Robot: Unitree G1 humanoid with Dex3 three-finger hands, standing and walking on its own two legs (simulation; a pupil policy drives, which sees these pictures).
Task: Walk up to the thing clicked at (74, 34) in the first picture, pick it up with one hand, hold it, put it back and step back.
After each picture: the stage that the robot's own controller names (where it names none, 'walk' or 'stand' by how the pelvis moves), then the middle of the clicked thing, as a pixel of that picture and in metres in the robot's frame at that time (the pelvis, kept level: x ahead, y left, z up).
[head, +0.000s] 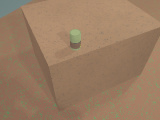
stand; (75, 40) +0.76 +0.06 -0.12
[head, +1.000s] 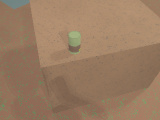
rise first; (74, 42) +0.68 +0.08 -0.09
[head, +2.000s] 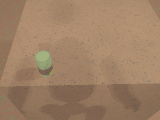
rise first; (44, 64) +0.48 +0.21 -0.09
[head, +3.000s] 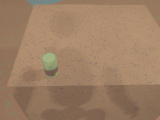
stand; (50, 65) +0.52 +0.17 -0.09
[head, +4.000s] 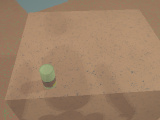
stand; (48, 76) +0.48 +0.18 -0.12
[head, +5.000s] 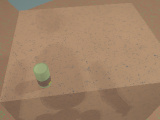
stand; (42, 75) +0.47 +0.20 -0.12
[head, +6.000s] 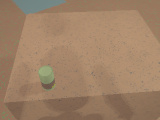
stand; (47, 78) +0.47 +0.18 -0.12
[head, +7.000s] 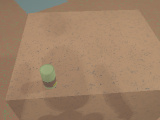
stand; (48, 76) +0.48 +0.18 -0.12
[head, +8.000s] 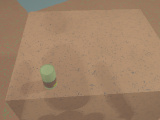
rise first; (48, 77) +0.48 +0.17 -0.12
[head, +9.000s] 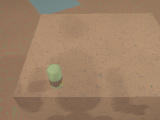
rise first; (55, 76) +0.49 +0.17 -0.11
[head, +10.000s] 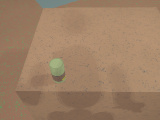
go down; (57, 71) +0.50 +0.16 -0.11
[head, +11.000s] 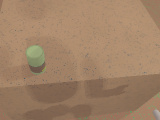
go down; (36, 60) +0.49 +0.16 -0.05
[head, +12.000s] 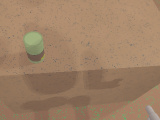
close in; (34, 48) +0.50 +0.15 -0.04
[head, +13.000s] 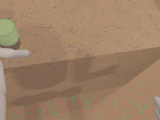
close; (8, 38) +0.51 +0.17 +0.00
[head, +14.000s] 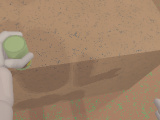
lift; (18, 53) +0.46 +0.16 -0.01
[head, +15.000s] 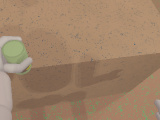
lift; (18, 58) +0.45 +0.17 -0.01
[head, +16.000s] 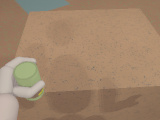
lift; (30, 82) +0.33 +0.17 +0.10
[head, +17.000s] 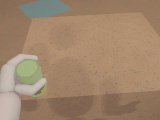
hold; (32, 79) +0.33 +0.17 +0.11
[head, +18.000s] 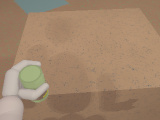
hold; (35, 84) +0.33 +0.16 +0.08
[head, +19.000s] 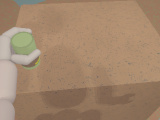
crouch; (26, 51) +0.43 +0.18 +0.11
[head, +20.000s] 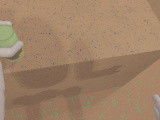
lower; (9, 44) +0.49 +0.18 -0.01
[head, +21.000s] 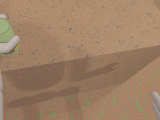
lower; (3, 38) +0.51 +0.18 +0.00
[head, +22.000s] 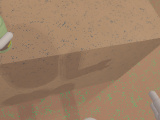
lower; out of the picture +0.52 +0.18 +0.01
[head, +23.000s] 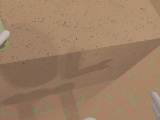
lower; out of the picture +0.53 +0.19 +0.01
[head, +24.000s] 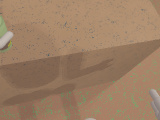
lower; out of the picture +0.52 +0.18 +0.00
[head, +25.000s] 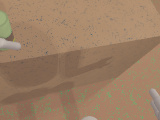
withdraw; (0, 31) +0.52 +0.17 +0.01
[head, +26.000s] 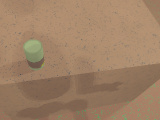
sink last; (34, 55) +0.49 +0.15 -0.04
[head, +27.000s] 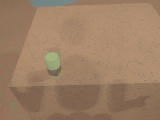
stand; (53, 65) +0.52 +0.17 -0.06
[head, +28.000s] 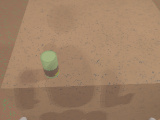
stand; (50, 65) +0.49 +0.16 -0.05
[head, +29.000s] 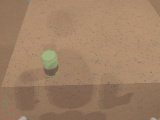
stand; (50, 64) +0.50 +0.16 -0.05
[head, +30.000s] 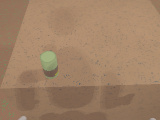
stand; (49, 65) +0.49 +0.16 -0.05
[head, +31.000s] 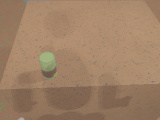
stand; (48, 66) +0.49 +0.16 -0.05
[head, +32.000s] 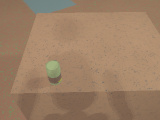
stand; (54, 73) +0.51 +0.16 -0.11
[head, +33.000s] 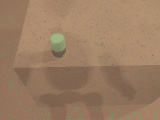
walk; (58, 46) +0.57 +0.12 -0.09
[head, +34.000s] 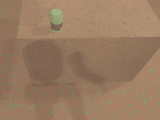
walk; (56, 20) +0.76 +0.16 -0.11
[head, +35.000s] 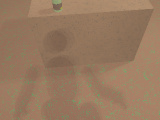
walk; (56, 2) +1.06 +0.26 -0.10
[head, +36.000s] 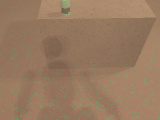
stand; (65, 6) +1.11 +0.16 -0.11
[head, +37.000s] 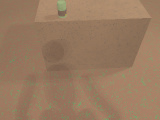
stand; (61, 9) +1.13 +0.17 -0.12
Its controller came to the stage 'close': yes
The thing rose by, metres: 0.21
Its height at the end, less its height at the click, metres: +0.00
